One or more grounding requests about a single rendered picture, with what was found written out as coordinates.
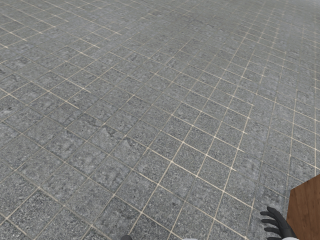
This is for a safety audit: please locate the pedestal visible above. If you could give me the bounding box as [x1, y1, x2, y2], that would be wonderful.
[286, 174, 320, 240]

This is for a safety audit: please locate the right robot hand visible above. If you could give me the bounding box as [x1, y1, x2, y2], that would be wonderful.
[260, 206, 298, 240]

